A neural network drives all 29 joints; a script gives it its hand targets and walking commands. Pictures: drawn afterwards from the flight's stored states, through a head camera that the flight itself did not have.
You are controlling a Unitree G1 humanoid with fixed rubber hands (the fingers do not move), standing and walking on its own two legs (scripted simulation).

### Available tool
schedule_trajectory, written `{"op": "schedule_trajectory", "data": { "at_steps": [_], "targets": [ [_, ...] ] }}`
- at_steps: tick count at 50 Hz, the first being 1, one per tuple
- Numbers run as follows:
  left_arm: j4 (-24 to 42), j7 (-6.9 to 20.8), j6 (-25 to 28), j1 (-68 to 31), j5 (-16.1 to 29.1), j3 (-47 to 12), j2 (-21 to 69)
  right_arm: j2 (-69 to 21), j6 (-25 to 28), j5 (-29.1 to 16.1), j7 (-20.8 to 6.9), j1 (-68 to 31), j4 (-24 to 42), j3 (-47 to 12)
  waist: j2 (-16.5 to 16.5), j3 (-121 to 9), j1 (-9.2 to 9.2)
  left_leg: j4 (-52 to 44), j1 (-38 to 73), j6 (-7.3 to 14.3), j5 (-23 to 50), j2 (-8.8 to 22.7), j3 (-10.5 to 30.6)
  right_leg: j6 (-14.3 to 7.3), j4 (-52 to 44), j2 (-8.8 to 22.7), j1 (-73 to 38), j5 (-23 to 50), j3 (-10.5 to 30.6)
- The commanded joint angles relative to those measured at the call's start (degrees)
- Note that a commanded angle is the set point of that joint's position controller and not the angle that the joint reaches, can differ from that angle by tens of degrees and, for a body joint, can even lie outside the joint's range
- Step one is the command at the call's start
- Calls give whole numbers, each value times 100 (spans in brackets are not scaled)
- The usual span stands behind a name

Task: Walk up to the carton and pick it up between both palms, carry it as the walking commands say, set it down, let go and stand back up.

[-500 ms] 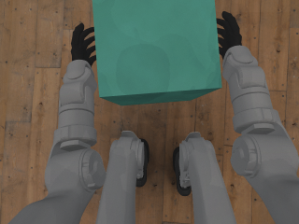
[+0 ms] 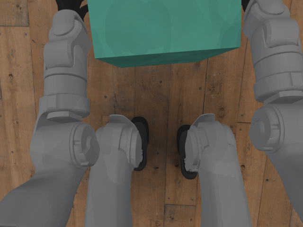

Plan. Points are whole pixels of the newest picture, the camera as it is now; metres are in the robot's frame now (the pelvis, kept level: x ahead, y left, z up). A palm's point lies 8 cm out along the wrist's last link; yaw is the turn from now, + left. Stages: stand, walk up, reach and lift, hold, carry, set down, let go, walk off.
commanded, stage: set down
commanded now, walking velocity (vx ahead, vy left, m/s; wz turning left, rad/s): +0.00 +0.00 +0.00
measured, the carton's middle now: (158, 8) +0.58 +0.01 -0.23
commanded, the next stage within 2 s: none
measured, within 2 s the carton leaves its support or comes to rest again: rests again in 0.30 s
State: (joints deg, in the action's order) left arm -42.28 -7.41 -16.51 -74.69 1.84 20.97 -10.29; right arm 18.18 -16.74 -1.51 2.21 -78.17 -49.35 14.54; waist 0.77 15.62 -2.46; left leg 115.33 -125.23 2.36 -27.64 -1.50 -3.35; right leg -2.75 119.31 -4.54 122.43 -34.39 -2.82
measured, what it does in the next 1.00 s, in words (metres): lowers itself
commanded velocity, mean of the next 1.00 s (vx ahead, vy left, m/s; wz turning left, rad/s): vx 0.00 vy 0.00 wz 0.00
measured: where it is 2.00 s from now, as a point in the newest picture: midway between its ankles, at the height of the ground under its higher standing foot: (163, 156)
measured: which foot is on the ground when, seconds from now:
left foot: down 0.00-1.00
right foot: down 0.00-1.00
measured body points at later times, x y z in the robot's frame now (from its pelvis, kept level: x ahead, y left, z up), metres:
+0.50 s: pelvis -0.01 -0.01 -0.03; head +0.35 -0.01 +0.22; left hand +0.56 +0.18 -0.17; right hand +0.58 -0.17 -0.17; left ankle +0.13 +0.10 -0.38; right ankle +0.10 -0.09 -0.38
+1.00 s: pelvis +0.00 -0.01 -0.05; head +0.35 -0.01 +0.23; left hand +0.56 +0.18 -0.17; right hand +0.59 -0.17 -0.17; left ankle +0.13 +0.10 -0.38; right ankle +0.10 -0.09 -0.38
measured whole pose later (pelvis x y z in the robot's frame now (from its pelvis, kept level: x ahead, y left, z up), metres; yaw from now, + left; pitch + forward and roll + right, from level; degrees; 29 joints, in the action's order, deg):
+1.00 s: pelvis +0.00 -0.01 -0.05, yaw +0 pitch +33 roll +2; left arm -52.6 -6.0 -14.8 -80.8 3.4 19.7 -14.2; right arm 19.7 -14.6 -2.1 1.8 -84.9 -57.8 14.5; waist -0.4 19.9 -2.9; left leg 125.1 -129.3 1.5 -28.8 -0.9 -3.2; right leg -4.7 129.4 -4.3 126.7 -35.6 -4.7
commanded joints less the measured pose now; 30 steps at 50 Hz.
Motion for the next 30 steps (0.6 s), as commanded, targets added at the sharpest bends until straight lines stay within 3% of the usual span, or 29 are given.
{"op": "schedule_trajectory", "data": {
  "at_steps": [1,3,6,7,8,10,11,13,16,17,18,20,22,23,24,25,30],
  "targets": [
    [872,1264,99,-4334,811,-2747,4872,-4990,203,-948,-1383,-4174,1192,-2661,-340,-9072,-99,-294,4930,-193,1958,-420,252,77,-1053,-212,-2664,1732,319],
    [819,1245,18,-4360,962,-2809,4834,-4798,197,-1087,-1362,-4556,1404,-2702,-356,-9498,-50,-178,5340,-149,2074,-412,331,66,-871,-186,-2755,1708,227],
    [1400,1171,62,-4880,1245,-3010,4592,-4793,142,-1425,-1297,-4923,1685,-2984,-380,-10725,-158,57,5876,-144,2257,-379,203,65,-621,-163,-3544,1916,272],
    [904,1195,11,-4792,1330,-2956,4733,-4618,106,-1371,-1294,-4958,1265,-2955,-412,-10334,27,77,5858,-122,2037,-374,223,25,-629,-157,-3579,1673,252],
    [613,1210,-22,-4690,1442,-3062,4949,-4665,89,-1424,-1301,-4914,1169,-2982,-417,-9916,179,226,5916,-97,2294,-372,270,-31,-641,-121,-3303,1749,243],
    [782,1283,-12,-4940,1527,-3118,5149,-4809,60,-1261,-1352,-4699,1008,-2864,-335,-9505,320,234,5520,-131,2095,-363,221,-103,-687,-100,-3283,1688,285],
    [834,1325,-20,-5192,1534,-3075,5119,-5000,22,-1218,-1385,-4630,793,-2720,-300,-9331,302,179,5548,-94,2056,-350,285,-77,-619,-85,-3074,1610,214],
    [1200,1355,84,-5722,1707,-3296,5088,-5410,-61,-1161,-1424,-4094,205,-2455,-189,-9227,498,233,5297,-178,1898,-339,227,-153,-617,-132,-3093,1666,268],
    [853,1390,71,-5395,1520,-3108,5088,-5489,-55,-1028,-1513,-3975,21,-2283,-133,-8683,377,183,5067,-154,1735,-376,232,-132,-551,-154,-2873,1559,219],
    [809,1383,70,-5215,1438,-3070,5048,-5538,-20,-1127,-1531,-4099,191,-2352,83,-8594,191,241,5077,-187,1836,-382,189,-149,-560,-137,-2788,1629,306],
    [716,1388,53,-5095,1483,-3084,5158,-5410,20,-1086,-1543,-4220,429,-2450,9,-8621,250,263,5078,-176,1865,-378,234,-164,-511,-149,-2859,1653,288],
    [401,1388,35,-4819,1316,-2929,5104,-5453,31,-1175,-1582,-4346,431,-2485,-51,-8315,-28,199,4908,-149,1704,-369,220,-117,-473,-141,-2719,1545,275],
    [531,1378,71,-4835,1213,-2777,4933,-5498,15,-1245,-1633,-4441,422,-2608,-186,-8083,-275,248,4759,-66,1759,-362,156,-79,-487,-157,-2762,1585,363],
    [482,1376,82,-4757,1187,-2719,4862,-5423,49,-1259,-1626,-4635,685,-2673,-294,-8156,-286,256,4779,-38,1760,-364,183,-46,-449,-168,-2827,1614,345],
    [393,1398,86,-4781,1200,-2677,4862,-5588,33,-1266,-1605,-4535,552,-2711,-449,-8083,-357,275,4458,-45,1684,-376,99,-42,-533,-162,-3060,1642,408],
    [326,1429,85,-4745,1205,-2599,4852,-5547,13,-1212,-1576,-4511,444,-2747,-657,-8010,-291,294,4226,-35,1579,-364,62,-13,-511,-152,-3280,1692,414],
    [276,1569,166,-4742,1168,-2473,4795,-5640,12,-1108,-1557,-4145,90,-2568,-630,-7450,-380,289,3658,-29,1330,-336,7,-18,-566,-162,-3154,1551,529]
  ]
}}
